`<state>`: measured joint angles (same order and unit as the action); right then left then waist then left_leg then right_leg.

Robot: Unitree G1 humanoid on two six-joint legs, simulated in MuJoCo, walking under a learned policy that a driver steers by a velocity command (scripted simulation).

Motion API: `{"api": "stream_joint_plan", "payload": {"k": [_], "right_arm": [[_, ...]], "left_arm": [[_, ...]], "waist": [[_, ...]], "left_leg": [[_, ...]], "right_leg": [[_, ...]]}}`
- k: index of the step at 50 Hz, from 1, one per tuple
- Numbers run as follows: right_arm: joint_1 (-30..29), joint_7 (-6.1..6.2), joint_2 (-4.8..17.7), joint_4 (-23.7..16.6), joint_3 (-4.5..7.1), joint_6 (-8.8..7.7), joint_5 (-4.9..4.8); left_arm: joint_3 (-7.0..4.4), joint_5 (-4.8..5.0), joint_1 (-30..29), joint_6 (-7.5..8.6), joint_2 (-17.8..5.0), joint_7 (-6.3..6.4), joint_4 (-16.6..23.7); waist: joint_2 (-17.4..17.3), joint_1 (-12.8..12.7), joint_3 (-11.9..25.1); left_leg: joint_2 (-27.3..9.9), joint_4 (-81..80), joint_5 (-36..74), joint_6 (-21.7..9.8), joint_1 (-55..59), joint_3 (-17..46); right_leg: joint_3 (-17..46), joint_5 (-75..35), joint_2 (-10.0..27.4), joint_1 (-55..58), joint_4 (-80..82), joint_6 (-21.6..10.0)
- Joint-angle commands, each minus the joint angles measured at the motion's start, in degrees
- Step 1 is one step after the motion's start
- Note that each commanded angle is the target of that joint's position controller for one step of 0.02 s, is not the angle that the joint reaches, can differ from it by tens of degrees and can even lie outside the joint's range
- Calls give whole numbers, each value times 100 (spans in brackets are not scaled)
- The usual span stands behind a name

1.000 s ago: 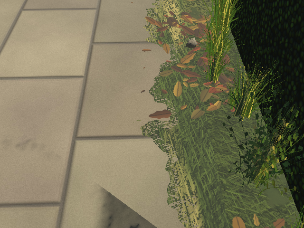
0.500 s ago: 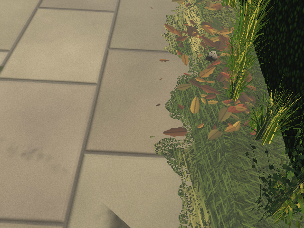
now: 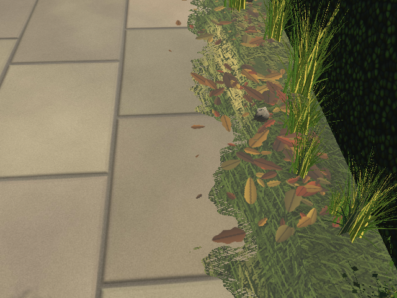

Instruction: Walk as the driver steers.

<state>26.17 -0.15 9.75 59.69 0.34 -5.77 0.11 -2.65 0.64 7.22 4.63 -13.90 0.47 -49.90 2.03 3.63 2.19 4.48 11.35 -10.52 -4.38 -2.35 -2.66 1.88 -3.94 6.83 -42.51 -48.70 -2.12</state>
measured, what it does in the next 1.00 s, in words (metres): walks ahead, turning left: right foot, then left foot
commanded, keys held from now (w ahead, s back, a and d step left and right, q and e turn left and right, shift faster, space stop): w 0.34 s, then w+q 0.66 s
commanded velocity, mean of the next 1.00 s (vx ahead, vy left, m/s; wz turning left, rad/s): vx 0.50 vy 0.00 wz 0.26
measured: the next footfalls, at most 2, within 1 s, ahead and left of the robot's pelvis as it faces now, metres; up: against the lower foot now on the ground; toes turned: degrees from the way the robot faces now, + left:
right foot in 0.26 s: +0.34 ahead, -0.15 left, +0.00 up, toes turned -3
left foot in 0.82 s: +0.63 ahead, +0.10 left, +0.00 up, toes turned +15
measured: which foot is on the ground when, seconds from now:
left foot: down 0.00-0.26, up 0.28-0.80, down 0.82-1.00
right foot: up 0.00-0.24, down 0.26-0.84, up 0.86-1.00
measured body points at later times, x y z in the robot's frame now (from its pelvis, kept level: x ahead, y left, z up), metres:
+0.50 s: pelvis +0.29 -0.07 +0.00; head +0.31 -0.08 +0.45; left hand +0.32 +0.19 -0.14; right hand +0.40 -0.33 -0.13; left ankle +0.34 +0.10 -0.66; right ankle +0.30 -0.15 -0.75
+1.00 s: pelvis +0.57 +0.03 -0.01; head +0.60 +0.04 +0.44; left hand +0.61 +0.32 -0.13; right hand +0.74 -0.20 -0.13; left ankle +0.59 +0.09 -0.75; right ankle +0.58 -0.15 -0.66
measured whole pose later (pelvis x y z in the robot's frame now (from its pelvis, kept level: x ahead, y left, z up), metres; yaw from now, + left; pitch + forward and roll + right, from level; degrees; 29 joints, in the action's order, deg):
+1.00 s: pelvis +0.57 +0.03 -0.01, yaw +18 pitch +2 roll +0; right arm 14.6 -1.8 14.5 45.0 4.4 -3.7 -0.6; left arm -3.0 0.3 8.8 7.3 -15.6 0.1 -47.9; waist 0.9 0.9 -2.4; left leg 6.6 24.7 -8.7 -6.2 -17.6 0.2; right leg 3.0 19.2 4.9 -29.9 -67.5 -0.8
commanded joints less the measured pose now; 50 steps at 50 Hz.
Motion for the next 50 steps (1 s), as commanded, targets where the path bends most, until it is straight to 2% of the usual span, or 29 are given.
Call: {"api": "stream_joint_plan", "payload": {"k": [1, 5, 8, 10, 11, 12, 13, 14, 15, 16, 17, 18, 20, 21, 24, 30, 33, 36, 39, 40, 41, 42, 43, 44, 45, 46, 47, 48, 50], "right_arm": [[182, 83, 924, -214, 181, -15, -35], [496, 93, 959, -97, 212, 91, -45], [502, 116, 1075, -79, 267, 165, -66], [301, 122, 1208, -150, 308, 186, -62], [188, 120, 1275, -188, 325, 204, -47], [21, 107, 1228, -257, 296, 223, -15], [-70, 84, 1092, -442, 213, 194, 63], [742, -16, 140, -449, -42, 38, 25], [386, -37, 754, -374, 97, -139, -155], [-284, -38, 1138, -640, 205, -231, -292], [-671, 10, 1181, -746, 220, -250, -275], [-790, 55, 1111, -746, 268, -192, -211], [-446, 71, 790, -669, 282, 18, -195], [-363, 78, 667, -646, 279, 98, -212], [-813, 99, 703, -854, 332, 208, -185], [-1917, -39, 626, -1250, 324, 156, -117], [-2457, -144, 539, -1511, 272, 155, -117], [-2794, -263, 550, -1815, 267, 159, -134], [-2416, -350, 789, -1942, 392, 188, -143], [-1795, -353, 989, -1834, 509, 200, -158], [-847, -297, 1346, -1606, 707, 211, -165], [-51, -151, 1966, -1464, 894, 264, -143], [-298, -168, 2219, -1632, 880, 202, -123], [-137, -171, 1691, -1617, 742, 179, -65], [-404, -154, 1396, -1645, 669, 141, -59], [-865, -171, 1246, -1750, 613, 116, -98], [-1210, -168, 1079, -1853, 558, 107, -90], [-1312, -162, 980, -1923, 511, 100, -50], [-1328, -107, 1168, -1957, 555, 92, -73]], "left_arm": [[-26, 29, -763, 90, -202, -66, 440], [29, 65, -1329, 154, -136, -201, 627], [57, 89, -1552, 231, -156, -321, 786], [-12, 80, -1171, 270, -337, -354, 743], [-106, 70, -636, 279, -520, -335, 609], [-257, 79, 445, 272, -807, -294, 287], [-386, 4, 1652, 246, -1276, -220, 31], [-450, -80, 2084, 219, -1631, -243, -125], [-301, -49, 1992, 215, -1047, -230, -141], [-217, -11, 1364, 217, -807, -205, -42], [-144, -15, 800, 218, -621, -210, 80], [-90, -56, 507, 232, -428, -243, 113], [-45, -130, 461, 280, -237, -282, -16], [-65, -128, 542, 298, -303, -269, -102], [-128, -166, 731, 317, -531, -169, -273], [-144, -130, 942, 262, -692, 3, -358], [-163, -85, 1293, 183, -751, 43, -499], [-205, -35, 1408, 46, -845, 65, -548], [-275, -16, 1138, -65, -1084, 120, -407], [-293, -21, 1025, -112, -1151, 146, -352], [-275, 0, 925, -128, -1141, 158, -274], [-182, -123, 1021, -50, -909, 143, -84], [55, -108, 1469, 190, -169, 5, 163], [-80, 82, 764, 434, -746, -91, 277], [-102, 212, 354, 519, -836, -116, 452], [-100, 125, 288, 523, -769, -72, 433], [-168, 3, 323, 462, -826, -25, 404], [-199, -47, 410, 370, -829, -25, 417], [-203, -108, 515, 222, -681, -13, 501]], "waist": [[-498, 15, -719], [-519, 204, -941], [-612, 155, -997], [-787, -140, -687], [-909, -441, -303], [-912, -968, 313], [-401, -1378, 1231], [1281, -910, 2215], [873, -1118, 2100], [702, -977, 1072], [97, -761, 618], [-141, -564, 264], [96, -268, 78], [137, -213, -33], [107, -216, -352], [28, -521, -559], [-49, -743, -745], [-27, -783, -814], [305, -408, -371], [377, -47, -14], [231, 451, 479], [-750, 608, 1074], [-1816, -27, 1806], [-1078, 356, 1792], [-831, 283, 1067], [-111, -35, 572], [-35, -248, 346], [-117, -397, 215], [-239, -547, 147]], "left_leg": [[-1592, -707, 795, -626, -15, 906], [-1714, -473, 1064, -648, 618, 766], [-1893, -121, 1634, -615, 996, 755], [-1892, 412, 3146, -505, 1025, 671], [-1803, 1021, 4299, -435, 979, 581], [-1526, 2178, 4810, -278, 563, 370], [-1206, 4034, 3160, -82, -894, 196], [-50, 6132, -1422, 282, -3208, 416], [-214, 6889, -2017, 139, -3833, 1242], [-562, 6923, -1570, 46, -4202, 1040], [-893, 6640, -999, 43, -3924, 852], [-1063, 6297, -701, 70, -3649, 782], [-1269, 5886, -391, 61, -3059, 842], [-1271, 5785, -361, 85, -3028, 822], [-1258, 5282, 225, 173, -3597, 976], [-1058, 3354, 1777, 173, -3808, 656], [-1032, 2830, 1702, 110, -4104, 460], [-955, 2576, 1049, -11, -4310, 200], [-462, 2537, 176, -293, -3193, -363], [-205, 2461, 43, -444, -2351, -494], [-29, 2036, 392, -676, -905, -362], [-1170, 1935, 566, -1098, 873, 1434], [-2472, 931, -243, -2283, 2529, 4888], [-2322, 580, -326, -1938, 2546, 4739], [-2114, 614, 68, -1648, 1902, 3775], [-1852, 551, 682, -1441, 919, 3065], [-1664, 459, 1161, -1317, 202, 2610], [-1488, 367, 1633, -1240, -283, 2345], [-1407, 151, 1745, -1343, -769, 2186]], "right_leg": [[-113, -427, -47, -326, 798, 84], [-244, -182, -175, -375, 1463, 45], [-323, 322, -285, -199, 1810, -119], [-506, 698, -543, 682, 1966, -305], [-672, 787, -778, 1507, 1968, -426], [-698, 649, -885, 2926, 2005, -621], [566, 631, 222, 4996, 1831, -1028], [3546, 1697, 1680, 7045, 2491, -2023], [4091, 2021, 1579, 6858, 3065, -1857], [3032, 1606, 1378, 5948, 3160, -1510], [2225, 958, 1166, 4933, 3335, -1333], [1625, 535, 945, 4158, 3529, -1206], [933, 428, 666, 3443, 3883, -1054], [679, 281, 626, 3245, 4007, -1088], [128, -114, 619, 3138, 4189, -1050], [-662, -192, 529, 3569, 4307, -753], [-836, -312, 733, 4267, 4158, -712], [-973, -868, 965, 4943, 3743, -642], [-1271, -3426, 966, 5012, 2681, -447], [-1368, -4121, 884, 4860, 1787, -364], [-1470, -3762, 629, 4232, 478, -173], [-1499, -1137, 238, 2597, -1490, 72], [-484, 3611, -1063, 323, -3360, 311], [484, 3448, -733, -292, -3571, 102], [402, 2959, -481, -534, -3277, -43], [353, 2546, -212, -231, -2709, -47], [315, 2341, -46, 169, -2212, 11], [325, 2244, 51, 552, -2000, 46], [234, 2079, 45, 729, -1526, 260]]}}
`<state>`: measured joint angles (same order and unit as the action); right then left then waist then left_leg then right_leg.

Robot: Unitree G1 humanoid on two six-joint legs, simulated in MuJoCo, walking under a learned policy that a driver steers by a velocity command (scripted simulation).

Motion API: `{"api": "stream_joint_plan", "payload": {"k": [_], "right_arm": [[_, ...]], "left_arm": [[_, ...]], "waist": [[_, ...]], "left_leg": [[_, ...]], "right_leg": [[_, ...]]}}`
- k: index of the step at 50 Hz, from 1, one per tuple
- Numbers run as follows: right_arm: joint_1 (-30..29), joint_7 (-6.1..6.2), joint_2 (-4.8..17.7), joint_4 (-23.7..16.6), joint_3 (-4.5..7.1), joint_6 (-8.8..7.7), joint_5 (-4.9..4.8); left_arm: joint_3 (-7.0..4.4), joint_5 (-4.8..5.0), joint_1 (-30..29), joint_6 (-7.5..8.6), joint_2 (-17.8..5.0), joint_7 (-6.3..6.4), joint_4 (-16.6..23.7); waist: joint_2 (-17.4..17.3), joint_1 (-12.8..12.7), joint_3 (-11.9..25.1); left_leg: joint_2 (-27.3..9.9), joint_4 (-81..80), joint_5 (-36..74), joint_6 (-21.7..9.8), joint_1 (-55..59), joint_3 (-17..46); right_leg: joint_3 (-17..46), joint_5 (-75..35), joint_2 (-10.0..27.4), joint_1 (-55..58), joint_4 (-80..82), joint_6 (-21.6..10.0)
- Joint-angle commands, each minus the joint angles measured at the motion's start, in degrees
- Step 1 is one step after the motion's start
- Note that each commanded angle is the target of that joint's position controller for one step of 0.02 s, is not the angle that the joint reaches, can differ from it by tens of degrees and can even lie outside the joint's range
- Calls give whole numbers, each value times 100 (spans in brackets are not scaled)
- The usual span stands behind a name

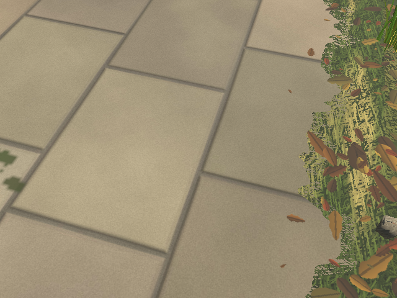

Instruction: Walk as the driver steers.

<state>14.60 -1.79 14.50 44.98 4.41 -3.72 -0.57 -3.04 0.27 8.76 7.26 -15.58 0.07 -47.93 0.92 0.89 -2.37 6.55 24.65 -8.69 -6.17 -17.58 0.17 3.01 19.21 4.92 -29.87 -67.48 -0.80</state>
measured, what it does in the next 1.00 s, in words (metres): walks ahead, turning left: right foot, then left foot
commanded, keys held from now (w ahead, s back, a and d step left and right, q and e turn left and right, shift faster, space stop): w+q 0.98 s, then w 0.02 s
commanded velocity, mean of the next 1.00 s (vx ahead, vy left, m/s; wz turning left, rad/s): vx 0.50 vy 0.00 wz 0.59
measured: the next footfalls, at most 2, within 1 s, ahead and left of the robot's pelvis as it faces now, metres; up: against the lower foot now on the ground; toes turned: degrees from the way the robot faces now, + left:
right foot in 0.32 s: +0.38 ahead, -0.13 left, +0.00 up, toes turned +15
left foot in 0.88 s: +0.55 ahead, +0.22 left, +0.00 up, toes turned +34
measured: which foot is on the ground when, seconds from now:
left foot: down 0.00-0.32, up 0.34-0.86, down 0.88-1.00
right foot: up 0.00-0.30, down 0.32-0.88, up 0.90-1.00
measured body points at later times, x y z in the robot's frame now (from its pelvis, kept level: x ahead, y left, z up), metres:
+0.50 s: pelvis +0.28 -0.05 +0.00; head +0.31 -0.05 +0.45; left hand +0.32 +0.25 -0.10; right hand +0.46 -0.29 -0.11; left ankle +0.19 +0.08 -0.65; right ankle +0.34 -0.14 -0.74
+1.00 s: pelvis +0.50 +0.11 -0.01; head +0.53 +0.14 +0.44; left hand +0.42 +0.40 -0.13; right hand +0.78 -0.02 -0.10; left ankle +0.51 +0.20 -0.74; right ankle +0.49 -0.08 -0.64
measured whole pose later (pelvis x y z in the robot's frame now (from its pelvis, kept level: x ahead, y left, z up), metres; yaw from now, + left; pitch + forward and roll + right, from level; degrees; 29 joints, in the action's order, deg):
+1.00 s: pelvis +0.50 +0.11 -0.01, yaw +36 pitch +2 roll +0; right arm 12.5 -2.0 16.8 35.2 4.3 -2.5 -0.9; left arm -2.6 0.9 12.3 6.3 -17.7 -0.6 -46.2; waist 0.6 -0.8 -3.8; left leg 4.7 30.9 -10.5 -5.3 -22.0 -0.7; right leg 1.1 22.9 3.6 -21.9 -69.6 -0.3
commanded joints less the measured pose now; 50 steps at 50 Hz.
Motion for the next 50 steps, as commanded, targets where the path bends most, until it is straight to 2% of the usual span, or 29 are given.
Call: {"api": "stream_joint_plan", "payload": {"k": [1, 3, 6, 10, 13, 15, 16, 17, 18, 19, 20, 21, 23, 25, 27, 31, 33, 38, 39, 41, 42, 43, 44, 45, 46, 47, 48, 49, 50], "right_arm": [[-85, 100, 788, -489, 174, -125, -10], [123, 185, 903, -465, 206, -114, -38], [401, 246, 905, -426, 212, -56, -69], [678, 250, 915, -347, 219, -12, -96], [674, 320, 925, -372, 233, 72, -115], [475, 341, 886, -473, 221, 115, -95], [358, 312, 674, -574, 137, 109, -63], [425, 304, 384, -730, 44, 101, 0], [1229, 310, 231, -847, -32, 59, -167], [1215, 325, 831, -650, 72, 75, -215], [634, 317, 1055, -698, 136, 112, -160], [376, 323, 977, -748, 143, 129, -100], [326, 302, 801, -816, 172, 179, -98], [323, 278, 586, -880, 142, 250, -144], [133, 277, 522, -1004, 134, 291, -118], [-264, 197, 481, -1183, 112, 253, -87], [-571, 78, 429, -1261, 75, 218, -87], [-1402, -122, 335, -1632, -3, 182, -101], [-1439, -151, 365, -1691, 5, 184, -106], [-1188, -165, 552, -1717, 91, 215, -79], [-751, -154, 735, -1640, 185, 242, -67], [131, -114, 987, -1418, 339, 228, -67], [1141, 4, 1381, -1135, 529, 270, -80], [950, 66, 2055, -1164, 589, 220, -116], [1179, 31, 1627, -1330, 445, 115, -69], [991, -5, 1307, -1240, 337, 36, -10], [647, -8, 1171, -1235, 287, 1, -45], [247, -3, 1014, -1291, 227, 0, -47], [-8, 18, 861, -1359, 159, -9, 21]], "left_arm": [[-162, -102, 222, -85, -482, 45, 378], [-140, -135, -264, -119, -411, 76, 558], [-81, -98, -910, -81, -259, 43, 758], [-94, 1, -1411, -8, -384, -43, 1018], [-157, 17, -1319, 79, -601, -165, 1051], [-256, -5, -638, 140, -783, -161, 870], [-337, -88, 11, 165, -983, -132, 742], [-421, -161, 884, 136, -1303, -76, 662], [-466, -165, 1187, 68, -1479, -128, 499], [-324, -18, 909, 38, -878, -127, 635], [-244, 1, 656, -17, -586, -97, 710], [-209, -55, 380, -65, -564, -97, 726], [-143, -101, 208, -52, -462, -61, 634], [-165, -62, 237, 4, -496, -75, 512], [-207, -34, 300, 33, -612, -80, 403], [-242, -16, 360, -22, -792, -48, 249], [-250, -47, 456, -91, -889, -58, 192], [-284, 64, 855, -258, -1137, -30, -10], [-298, 96, 863, -297, -1193, -23, -31], [-346, 146, 771, -357, -1381, 18, -13], [-376, 169, 725, -393, -1482, 45, 0], [-379, 183, 645, -413, -1455, 93, 42], [-294, 88, 670, -382, -1250, 117, 124], [-2, -175, 1227, -237, -329, 12, 471], [-33, 11, 717, 7, -734, -77, 577], [-122, 224, 98, 108, -1043, -117, 778], [-81, 177, 24, 152, -946, -94, 825], [-98, 43, 69, 137, -938, -56, 754], [-136, 6, 270, 63, -985, -63, 695]], "waist": [[-155, -254, 517], [-208, -116, 351], [-458, 150, 284], [-649, 346, 240], [-745, 205, 232], [-904, -176, 477], [-734, -504, 1022], [33, -748, 1827], [2053, -351, 2282], [1280, -404, 1741], [653, -529, 1032], [244, -402, 650], [313, -209, 302], [446, -169, 214], [359, -178, 151], [272, -283, 95], [293, -407, 40], [214, -671, -297], [249, -625, -302], [482, -343, -32], [575, -48, 269], [488, 485, 718], [44, 953, 1235], [-1658, 164, 1652], [-1135, 567, 2559], [-751, 644, 1718], [-339, 366, 1169], [-132, 110, 828], [-239, -105, 714]], "left_leg": [[-1557, -1234, 1713, -1172, 589, 1757], [-1389, -1264, 1695, -1067, 436, 1533], [-1111, -1139, 1151, -764, 354, 1355], [-1266, -855, 636, -624, 630, 1784], [-1513, -439, 580, -541, 1207, 2339], [-1351, 133, 1258, -383, 1262, 2400], [-1029, 1072, 1390, -208, 932, 2147], [-514, 2744, 369, 85, -218, 1525], [4, 4227, -2602, 338, -2065, 1125], [-506, 4961, -2337, 397, -2637, 1257], [-709, 5061, -1773, 438, -2693, 1058], [-903, 4906, -1343, 466, -2460, 900], [-1162, 4512, -884, 443, -2073, 877], [-1251, 4298, -765, 475, -2057, 712], [-1298, 3977, -485, 515, -2306, 685], [-1312, 2929, 454, 601, -2493, 567], [-1302, 2421, 805, 574, -2408, 364], [-1158, 1500, 617, 391, -2421, -135], [-1092, 1378, 387, 311, -2320, -236], [-743, 1243, -165, 85, -1604, -557], [-513, 1198, -390, -66, -959, -692], [-282, 767, 46, -288, 267, -724], [-569, 605, 215, -569, 2082, -6], [-2158, 324, -282, -1559, 4026, 3131], [-2605, -582, -1071, -1898, 4317, 4755], [-2423, -727, -646, -1540, 3779, 3909], [-2177, -736, -101, -1339, 2899, 3185], [-1944, -779, 504, -1184, 2105, 2645], [-1813, -891, 1001, -1112, 1566, 2270]], "right_leg": [[68, -453, 197, -571, 658, 227], [-14, -1086, 83, -699, 1486, 373], [-54, -2148, -210, -412, 2855, 368], [20, -2397, -434, -123, 3667, 283], [209, -1817, -457, 51, 4074, 85], [57, -1607, -554, 956, 4371, -136], [279, -1677, -191, 2136, 4353, -386], [1441, -1176, 843, 3849, 4320, -800], [3962, -157, 1891, 5165, 4856, -1530], [3916, 725, 1886, 4811, 4971, -1365], [2900, 445, 1619, 4021, 5046, -1094], [2232, -173, 1360, 3289, 5190, -959], [1387, -954, 1039, 2521, 5516, -859], [859, -1393, 960, 2341, 5724, -945], [472, -1765, 964, 2402, 5840, -993], [-241, -2338, 936, 2702, 5913, -948], [-561, -2425, 897, 2814, 5861, -901], [-992, -2817, 1111, 3386, 5661, -801], [-1082, -3193, 1155, 3504, 5526, -759], [-1334, -5064, 1150, 3610, 4874, -647], [-1437, -5983, 1123, 3585, 4171, -597], [-1571, -6139, 980, 3206, 3037, -429], [-1564, -4746, 745, 1882, 1393, -187], [-1205, 1097, -356, -816, -690, 124], [157, 1482, -560, -1456, -1416, 70], [230, 896, -296, -1876, -1307, -27], [200, 381, -65, -1677, -764, -68], [177, 139, 103, -1313, -302, -4], [195, -56, 252, -911, -37, 49]]}}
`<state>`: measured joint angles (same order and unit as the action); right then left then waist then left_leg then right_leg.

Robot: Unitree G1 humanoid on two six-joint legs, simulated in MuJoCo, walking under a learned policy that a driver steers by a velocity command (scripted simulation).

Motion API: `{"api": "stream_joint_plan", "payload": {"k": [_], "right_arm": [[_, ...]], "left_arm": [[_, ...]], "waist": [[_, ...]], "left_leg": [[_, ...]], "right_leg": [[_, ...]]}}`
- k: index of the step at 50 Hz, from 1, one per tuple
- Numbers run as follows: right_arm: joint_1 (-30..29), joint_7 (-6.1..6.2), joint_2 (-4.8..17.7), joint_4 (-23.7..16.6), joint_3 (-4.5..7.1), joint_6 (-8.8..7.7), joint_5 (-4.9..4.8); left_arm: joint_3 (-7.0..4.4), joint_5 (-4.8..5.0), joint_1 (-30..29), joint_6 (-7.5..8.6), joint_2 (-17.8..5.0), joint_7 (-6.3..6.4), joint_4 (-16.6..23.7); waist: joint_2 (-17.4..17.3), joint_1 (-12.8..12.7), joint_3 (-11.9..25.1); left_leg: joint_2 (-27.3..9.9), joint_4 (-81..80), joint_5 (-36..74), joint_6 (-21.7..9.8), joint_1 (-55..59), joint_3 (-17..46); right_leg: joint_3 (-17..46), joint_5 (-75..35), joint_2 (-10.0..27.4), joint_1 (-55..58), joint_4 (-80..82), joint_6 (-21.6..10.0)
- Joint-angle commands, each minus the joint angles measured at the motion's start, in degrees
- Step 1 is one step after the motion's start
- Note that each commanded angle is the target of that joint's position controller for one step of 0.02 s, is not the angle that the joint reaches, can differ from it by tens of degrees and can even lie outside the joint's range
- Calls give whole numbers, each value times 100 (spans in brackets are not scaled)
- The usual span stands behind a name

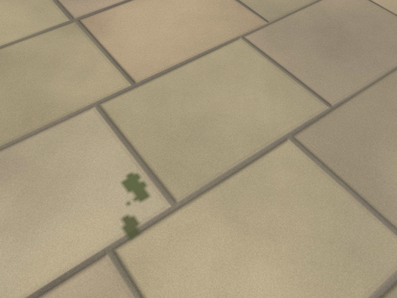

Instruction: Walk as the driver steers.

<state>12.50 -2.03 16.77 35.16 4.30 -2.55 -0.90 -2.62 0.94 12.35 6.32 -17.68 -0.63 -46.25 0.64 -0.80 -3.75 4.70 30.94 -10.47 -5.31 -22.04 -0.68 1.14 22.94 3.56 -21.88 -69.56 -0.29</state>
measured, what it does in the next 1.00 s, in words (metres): walks ahead, turning left: right foot, then left foot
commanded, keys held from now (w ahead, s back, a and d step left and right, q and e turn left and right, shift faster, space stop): w+q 1.00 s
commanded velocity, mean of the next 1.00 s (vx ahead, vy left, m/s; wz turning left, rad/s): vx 0.50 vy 0.00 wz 0.59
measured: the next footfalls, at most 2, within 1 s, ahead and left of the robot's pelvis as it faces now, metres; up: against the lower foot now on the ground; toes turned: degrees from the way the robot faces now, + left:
right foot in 0.36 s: +0.40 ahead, -0.12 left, +0.00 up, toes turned +15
left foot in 0.88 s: +0.56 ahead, +0.23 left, +0.00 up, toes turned +33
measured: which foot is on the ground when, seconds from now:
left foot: down 0.00-0.38, up 0.40-0.86, down 0.88-1.00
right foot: up 0.00-0.34, down 0.36-0.90, up 0.92-1.00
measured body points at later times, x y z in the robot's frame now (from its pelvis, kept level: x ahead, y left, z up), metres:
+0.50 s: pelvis +0.29 -0.04 +0.00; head +0.31 -0.04 +0.45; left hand +0.36 +0.26 -0.09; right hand +0.45 -0.29 -0.11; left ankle +0.17 +0.07 -0.64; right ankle +0.36 -0.13 -0.73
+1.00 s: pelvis +0.51 +0.11 +0.00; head +0.54 +0.15 +0.45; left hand +0.43 +0.41 -0.12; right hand +0.80 -0.02 -0.09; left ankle +0.52 +0.21 -0.73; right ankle +0.49 -0.09 -0.63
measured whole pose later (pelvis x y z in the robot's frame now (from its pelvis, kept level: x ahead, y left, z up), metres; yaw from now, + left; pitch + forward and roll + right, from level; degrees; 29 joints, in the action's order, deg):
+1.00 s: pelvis +0.51 +0.11 +0.00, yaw +35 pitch +1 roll -1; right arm 11.1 -2.1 17.2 35.5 4.1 -2.4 -1.1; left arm -3.0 1.0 13.1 5.6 -17.9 -0.2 -44.8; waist 0.7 -1.1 -4.1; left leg 4.2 32.2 -10.4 -5.0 -23.3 -0.1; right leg 0.9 23.5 3.9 -20.8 -68.7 0.4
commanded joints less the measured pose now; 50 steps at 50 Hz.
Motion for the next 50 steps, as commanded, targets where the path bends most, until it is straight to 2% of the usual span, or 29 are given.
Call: {"api": "stream_joint_plan", "payload": {"k": [1, 4, 9, 11, 14, 16, 17, 18, 19, 20, 21, 22, 23, 24, 26, 28, 31, 35, 39, 41, 42, 43, 44, 45, 46, 47, 48, 49, 50], "right_arm": [[109, 58, 630, -395, 158, -134, 71], [233, 157, 792, -244, 188, -173, 32], [619, 280, 912, -6, 217, -104, -25], [813, 281, 960, 109, 232, -85, -49], [915, 308, 880, 214, 215, -38, -79], [816, 324, 870, 218, 223, 9, -61], [736, 320, 754, 190, 184, 26, -49], [684, 298, 466, 105, 75, 13, -1], [1199, 308, 106, -28, -40, -23, -22], [1576, 312, 300, -82, -55, -70, -141], [1197, 310, 818, 29, 76, -44, -181], [659, 302, 936, -51, 112, -3, -111], [400, 291, 856, -115, 118, 17, -46], [330, 269, 766, -132, 137, 43, -28], [455, 229, 502, -103, 99, 112, -85], [301, 230, 377, -175, 67, 151, -56], [17, 196, 314, -236, 35, 133, -34], [-711, 38, 180, -364, -32, 48, -39], [-1230, -103, 189, -597, -39, 43, -73], [-1114, -133, 352, -648, 43, 62, -40], [-831, -126, 494, -608, 120, 87, -16], [-126, -105, 705, -437, 251, 105, -18], [898, -20, 1047, -152, 450, 143, -39], [1342, 107, 1615, -35, 574, 183, -80], [1172, 60, 1820, -275, 528, 68, -70], [1151, 9, 1280, -240, 377, -23, -31], [963, 8, 1085, -184, 308, -81, -18], [565, 17, 946, -211, 257, -99, -29], [254, 33, 784, -274, 199, -105, 4]], "left_arm": [[-193, -89, -10, 79, -763, 0, 520], [-139, -201, -206, -59, -498, 28, 609], [-26, -153, -1322, -38, -246, -25, 905], [-39, -93, -1602, -4, -297, -68, 1018], [-135, -62, -1627, 59, -521, -117, 1099], [-211, -52, -1284, 106, -622, -117, 1050], [-284, -74, -801, 130, -703, -88, 933], [-372, -169, -76, 162, -924, -50, 853], [-489, -279, 748, 139, -1402, -2, 769], [-491, -155, 963, 74, -1314, -68, 616], [-357, -80, 664, 37, -780, -49, 731], [-288, -95, 403, -24, -565, -14, 770], [-239, -137, 143, -57, -465, -6, 753], [-199, -166, -11, -56, -346, 5, 719], [-207, -155, -72, -4, -330, 10, 641], [-261, -133, -8, 51, -468, 9, 522], [-319, -142, 93, 40, -639, 28, 377], [-335, -101, 227, -48, -783, 72, 242], [-392, 9, 506, -175, -993, 76, 81], [-439, 69, 473, -247, -1150, 98, 69], [-469, 98, 457, -286, -1245, 123, 78], [-476, 123, 385, -336, -1276, 148, 97], [-411, 96, 402, -339, -1120, 178, 134], [-203, -179, 655, -285, -466, 151, 347], [-60, -139, 697, -72, -268, 87, 648], [-198, 84, -15, 75, -826, 17, 765], [-175, 153, -240, 159, -802, -9, 862], [-164, 27, -217, 180, -720, 38, 775], [-207, -93, -149, 144, -777, 62, 731]], "waist": [[-253, -32, 784], [-238, -67, 586], [-466, 353, 345], [-532, 473, 316], [-657, 422, 335], [-853, 219, 393], [-857, -42, 594], [-619, -384, 1242], [609, -392, 2182], [1912, -260, 2453], [1069, -373, 1620], [582, -396, 1028], [361, -262, 614], [439, -120, 402], [619, 9, 315], [486, 21, 256], [340, -36, 265], [291, -310, 84], [301, -426, -124], [432, -226, 36], [544, -19, 270], [507, 415, 652], [296, 922, 1164], [-1003, 752, 1592], [-1586, 455, 2566], [-767, 797, 2183], [-664, 662, 1457], [-161, 370, 1063], [-223, 158, 850]], "left_leg": [[-1535, -1647, 1373, -1194, 1662, 2252], [-1354, -1819, 1864, -1232, 1008, 1794], [-944, -1691, 1060, -814, 716, 1425], [-1041, -1580, 773, -746, 798, 1647], [-1254, -1113, 523, -648, 1293, 2167], [-1291, -751, 706, -543, 1446, 2420], [-1080, -332, 1004, -409, 1373, 2352], [-770, 814, 899, -201, 955, 2049], [-53, 2829, -691, 237, -731, 1291], [-42, 4073, -2413, 379, -2072, 1119], [-398, 4593, -1971, 437, -2485, 1226], [-614, 4600, -1500, 449, -2450, 976], [-777, 4334, -1166, 451, -2240, 888], [-946, 4056, -951, 433, -2034, 887], [-1068, 3808, -744, 436, -1692, 742], [-1119, 3526, -487, 490, -1863, 712], [-1152, 2821, 201, 555, -2095, 687], [-1060, 1478, 1176, 491, -1799, 271], [-943, 740, 865, 297, -1676, -51], [-665, 559, 275, 79, -1220, -322], [-444, 531, -31, -53, -749, -488], [-185, 268, 22, -235, 179, -614], [-70, -13, 355, -470, 1792, -428], [-1399, -62, 321, -1025, 3646, 1749], [-2423, -1089, -887, -2028, 4600, 4882], [-2284, -1393, -963, -1660, 4392, 4378], [-2078, -1404, -579, -1444, 3632, 3545], [-1809, -1408, -27, -1240, 2772, 2945], [-1620, -1486, 570, -1155, 2133, 2533]], "right_leg": [[357, -517, 397, -1480, 353, 69], [187, -941, 297, -1369, 1072, 340], [112, -2678, -119, -997, 3207, 424], [146, -2854, -251, -794, 3593, 383], [326, -2443, -302, -667, 4018, 220], [268, -1920, -347, -240, 4163, 50], [154, -1936, -377, 443, 4396, -89], [600, -1931, 190, 1722, 4267, -396], [2512, -1401, 1514, 3864, 4379, -1118], [4620, 125, 2214, 4405, 5052, -1605], [4084, 894, 2028, 3737, 5261, -1381], [3112, 545, 1782, 2962, 5295, -1137], [2433, -126, 1506, 2212, 5443, -1042], [1922, -608, 1287, 1759, 5586, -972], [1228, -1202, 1102, 1332, 5858, -961], [795, -1786, 1149, 1338, 6011, -1070], [236, -2465, 1184, 1652, 6061, -1088], [-543, -2680, 1036, 1843, 6057, -873], [-847, -3040, 1249, 2399, 5908, -756], [-1064, -4636, 1290, 2663, 5366, -649], [-1175, -5653, 1273, 2737, 4816, -591], [-1329, -6245, 1163, 2584, 3843, -490], [-1434, -5740, 952, 1739, 2469, -283], [-1410, -1640, 401, -388, 459, 9], [-150, 1230, -570, -1922, -968, 152], [432, 769, -228, -2554, -1118, 70], [341, 264, -21, -2627, -733, -38], [346, -131, 213, -2275, -228, -21], [359, -362, 345, -1884, 197, 32]]}}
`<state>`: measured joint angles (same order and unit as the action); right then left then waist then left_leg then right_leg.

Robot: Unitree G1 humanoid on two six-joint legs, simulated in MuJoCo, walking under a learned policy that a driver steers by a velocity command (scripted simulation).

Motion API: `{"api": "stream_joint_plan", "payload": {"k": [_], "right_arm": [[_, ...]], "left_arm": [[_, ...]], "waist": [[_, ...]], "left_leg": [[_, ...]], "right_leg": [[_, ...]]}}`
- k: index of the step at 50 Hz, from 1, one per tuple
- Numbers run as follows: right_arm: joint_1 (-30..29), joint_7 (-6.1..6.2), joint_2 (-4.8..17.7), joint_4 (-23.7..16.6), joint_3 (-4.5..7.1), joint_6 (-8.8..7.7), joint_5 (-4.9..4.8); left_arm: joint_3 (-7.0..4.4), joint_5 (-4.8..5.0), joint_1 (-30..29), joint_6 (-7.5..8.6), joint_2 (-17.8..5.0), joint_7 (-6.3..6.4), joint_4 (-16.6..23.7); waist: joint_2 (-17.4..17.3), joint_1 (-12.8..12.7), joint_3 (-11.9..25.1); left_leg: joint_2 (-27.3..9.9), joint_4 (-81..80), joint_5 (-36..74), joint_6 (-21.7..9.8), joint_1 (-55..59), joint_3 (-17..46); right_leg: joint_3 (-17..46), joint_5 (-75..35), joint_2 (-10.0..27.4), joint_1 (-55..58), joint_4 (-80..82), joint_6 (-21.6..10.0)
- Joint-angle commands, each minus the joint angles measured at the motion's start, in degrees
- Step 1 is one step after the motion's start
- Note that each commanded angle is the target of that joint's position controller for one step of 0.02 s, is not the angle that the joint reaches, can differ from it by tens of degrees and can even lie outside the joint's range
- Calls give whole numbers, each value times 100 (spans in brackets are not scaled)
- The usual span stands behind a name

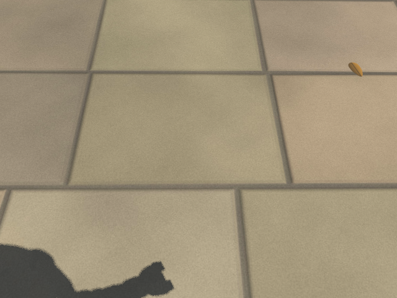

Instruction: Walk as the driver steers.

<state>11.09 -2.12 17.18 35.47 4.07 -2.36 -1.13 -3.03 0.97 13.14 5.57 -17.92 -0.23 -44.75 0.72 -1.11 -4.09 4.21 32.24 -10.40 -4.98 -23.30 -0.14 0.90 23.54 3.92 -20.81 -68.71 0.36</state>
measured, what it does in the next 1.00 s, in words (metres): walks ahead, turning left: right foot, then left foot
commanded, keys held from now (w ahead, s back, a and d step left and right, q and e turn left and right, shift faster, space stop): w+q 0.36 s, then w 0.64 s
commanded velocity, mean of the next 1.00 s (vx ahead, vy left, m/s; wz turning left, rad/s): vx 0.50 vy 0.00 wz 0.35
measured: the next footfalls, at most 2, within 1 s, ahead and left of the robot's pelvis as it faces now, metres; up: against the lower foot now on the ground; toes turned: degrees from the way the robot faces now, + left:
right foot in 0.36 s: +0.40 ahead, -0.12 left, +0.00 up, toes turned +16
left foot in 0.86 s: +0.57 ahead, +0.21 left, +0.00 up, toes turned +19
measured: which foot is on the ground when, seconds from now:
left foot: down 0.00-0.38, up 0.40-0.84, down 0.86-1.00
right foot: up 0.00-0.34, down 0.36-0.88, up 0.90-1.00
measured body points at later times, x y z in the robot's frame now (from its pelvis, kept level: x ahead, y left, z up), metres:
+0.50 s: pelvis +0.29 -0.04 +0.01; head +0.31 -0.04 +0.46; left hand +0.36 +0.26 -0.09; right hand +0.45 -0.29 -0.11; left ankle +0.17 +0.07 -0.64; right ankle +0.36 -0.13 -0.73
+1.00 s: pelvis +0.52 +0.10 +0.01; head +0.54 +0.12 +0.46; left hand +0.49 +0.38 -0.12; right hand +0.75 -0.11 -0.08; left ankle +0.53 +0.19 -0.73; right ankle +0.50 -0.07 -0.64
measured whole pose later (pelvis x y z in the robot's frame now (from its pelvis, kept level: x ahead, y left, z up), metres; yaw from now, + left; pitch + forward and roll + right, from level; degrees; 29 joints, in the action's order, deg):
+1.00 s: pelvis +0.52 +0.10 +0.01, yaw +19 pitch +2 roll +0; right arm 11.0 -1.5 15.4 40.2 2.5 -4.0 0.0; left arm -2.4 1.2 17.2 4.5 -17.9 -0.7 -47.4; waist 2.0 -0.9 -1.2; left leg 1.7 26.3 -9.8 -3.2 -18.2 -1.6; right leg 0.6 20.8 3.9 -24.9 -64.2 -0.5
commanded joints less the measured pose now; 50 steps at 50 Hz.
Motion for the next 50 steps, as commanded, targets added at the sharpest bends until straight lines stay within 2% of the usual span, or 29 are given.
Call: {"api": "stream_joint_plan", "payload": {"k": [1, 4, 9, 11, 14, 16, 17, 18, 19, 20, 21, 22, 23, 24, 25, 27, 30, 32, 36, 39, 41, 42, 43, 44, 45, 46, 47, 48, 50], "right_arm": [[221, 68, 685, -369, 186, -121, 79], [251, 165, 767, -259, 204, -162, 65], [638, 297, 894, -10, 237, -100, 7], [840, 307, 945, 103, 253, -81, -16], [966, 325, 865, 212, 237, -40, -53], [888, 334, 851, 220, 247, -1, -35], [827, 330, 736, 202, 211, 18, -26], [828, 308, 453, 151, 109, 7, 11], [1321, 307, 87, 50, -10, -21, -5], [1728, 324, 204, 26, -40, -71, -107], [1446, 324, 682, 166, 69, -68, -137], [895, 318, 794, 98, 96, -50, -79], [540, 311, 731, 10, 89, -60, -2], [390, 292, 646, -23, 99, -69, 35], [445, 265, 535, -8, 83, -67, 12], [497, 235, 334, 43, 34, -54, 16], [35, 205, 173, -82, -63, -95, 94], [-318, 156, 90, -132, -117, -146, 84], [-1001, 58, 96, -258, -142, -204, 12], [-1264, -9, 214, -376, -108, -228, -16], [-909, -18, 384, -295, -23, -246, 14], [-270, 13, 580, -84, 93, -239, 54], [655, 74, 883, 154, 231, -220, 84], [1388, 144, 1519, 235, 361, -172, 197], [1534, 123, 1312, 313, 303, -151, 83], [1201, 106, 971, 308, 180, -168, 52], [850, 104, 766, 272, 111, -179, 55], [511, 80, 599, 263, 52, -193, 87], [146, 54, 434, 256, 7, -249, 150]], "left_arm": [[-185, -124, -127, 149, -761, 5, 557], [-142, -197, -179, -1, -543, 8, 569], [-10, -158, -1298, 8, -242, -43, 853], [-16, -94, -1595, 49, -289, -93, 949], [-104, -55, -1620, 105, -507, -148, 1012], [-176, -44, -1304, 146, -609, -148, 965], [-237, -61, -863, 167, -665, -122, 851], [-320, -146, -231, 199, -854, -84, 771], [-419, -278, 546, 200, -1303, -46, 687], [-458, -176, 933, 133, -1310, -121, 462], [-326, -75, 715, 114, -807, -132, 527], [-258, -89, 473, 62, -588, -113, 547], [-209, -139, 223, 28, -491, -108, 542], [-162, -172, 86, 27, -371, -99, 508], [-137, -191, 30, 42, -324, -93, 480], [-139, -121, 90, 86, -330, -96, 377], [-206, -58, 244, 92, -602, -76, 229], [-220, -30, 332, 49, -697, -63, 154], [-228, 38, 729, -43, -834, -54, -53], [-244, 80, 907, -137, -914, -40, -200], [-263, 100, 818, -205, -1013, -7, -239], [-235, 105, 798, -225, -956, 10, -245], [-145, 29, 777, -215, -760, 30, -182], [54, -122, 1130, -123, -197, 12, 65], [79, -41, 1180, -6, -208, 0, 35], [-69, 109, 743, 65, -728, -36, 130], [-73, 142, 368, 87, -733, -48, 219], [-73, 59, 227, 67, -658, -36, 219], [-86, -25, 386, -53, -515, -42, 154]], "waist": [[-356, 33, 805], [-324, -41, 672], [-483, 370, 387], [-523, 497, 350], [-638, 451, 360], [-823, 261, 400], [-832, 25, 549], [-626, -273, 1086], [501, -302, 2005], [1940, -197, 2323], [1123, -307, 1567], [610, -341, 974], [336, -249, 572], [349, -127, 367], [482, -10, 325], [562, 64, 379], [380, -15, 325], [357, -134, 294], [397, -380, 184], [459, -349, 89], [490, -23, 284], [394, 315, 686], [224, 733, 1321], [-1035, 750, 2205], [-1624, 750, 2650], [-1108, 750, 1766], [-866, 623, 1217], [-569, 444, 821], [-704, 99, 580]], "left_leg": [[-1452, -1752, 856, -1177, 1838, 2303], [-1278, -1914, 1534, -1246, 1164, 1867], [-882, -1824, 846, -871, 792, 1483], [-956, -1731, 548, -802, 817, 1674], [-1155, -1259, 263, -702, 1265, 2188], [-1204, -895, 402, -596, 1428, 2457], [-1037, -543, 566, -475, 1371, 2417], [-722, 454, 582, -275, 1065, 2133], [-78, 2341, -641, 133, -382, 1380], [85, 3725, -2373, 334, -1726, 1073], [-220, 4263, -2000, 385, -2184, 1253], [-410, 4338, -1552, 394, -2202, 1033], [-548, 4098, -1238, 385, -2063, 903], [-712, 3771, -1004, 360, -1894, 901], [-812, 3528, -869, 345, -1622, 849], [-873, 3096, -760, 375, -1466, 659], [-1005, 2119, -152, 462, -1602, 465], [-985, 1360, 449, 483, -1423, 331], [-784, 332, 1079, 503, -933, 95], [-698, -81, 753, 330, -833, 80], [-526, -410, 547, 140, -126, -76], [-379, -590, 588, -9, 854, -204], [-722, -452, 640, -233, 2291, 154], [-2266, -446, 420, -998, 4448, 2435], [-2734, -1300, -476, -1473, 4725, 4161], [-2508, -1444, -845, -1220, 4067, 3539], [-2240, -1537, -651, -1031, 3336, 2762], [-1991, -1734, -228, -938, 2604, 2259], [-1713, -2102, 391, -869, 1714, 1711]], "right_leg": [[392, -579, 363, -1681, 259, 18], [225, -944, 262, -1451, 913, 277], [167, -2617, -139, -1098, 3037, 408], [192, -2864, -285, -840, 3475, 379], [395, -2531, -328, -681, 3891, 222], [357, -1983, -357, -298, 4011, 47], [238, -1960, -389, 298, 4227, -82], [542, -1906, 32, 1427, 4186, -344], [2248, -1358, 1284, 3442, 4295, -1014], [4539, 254, 2028, 4106, 5026, -1586], [4309, 1108, 1868, 3555, 5278, -1439], [3432, 790, 1633, 2868, 5296, -1241], [2778, 101, 1379, 2171, 5397, -1186], [2316, -463, 1173, 1735, 5515, -1163], [1979, -858, 1017, 1452, 5632, -1130], [1546, -1468, 915, 1323, 5803, -1227], [1122, -2168, 960, 1396, 6006, -1349], [753, -2370, 848, 1393, 6052, -1256], [422, -2415, 832, 1470, 5982, -1118], [491, -2601, 1079, 1890, 5785, -1016], [367, -3572, 1083, 2028, 5268, -873], [112, -4363, 856, 1895, 4481, -737], [-136, -4055, 586, 1202, 3253, -527], [-445, -1717, -139, -899, 996, -129], [212, 941, -523, -1959, -98, -63], [405, 703, -159, -2511, -480, -130], [274, 186, 90, -2521, -320, -187], [211, -226, 257, -2313, 14, -150], [261, -723, 445, -1682, 442, -62]]}}
Velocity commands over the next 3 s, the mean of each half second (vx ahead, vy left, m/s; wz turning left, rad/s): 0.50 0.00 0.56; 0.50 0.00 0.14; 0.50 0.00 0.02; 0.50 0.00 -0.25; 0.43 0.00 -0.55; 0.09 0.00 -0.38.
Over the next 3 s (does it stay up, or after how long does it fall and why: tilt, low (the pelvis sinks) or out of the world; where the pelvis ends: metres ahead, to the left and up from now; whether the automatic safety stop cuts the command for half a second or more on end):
stays up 1.41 0.25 0.01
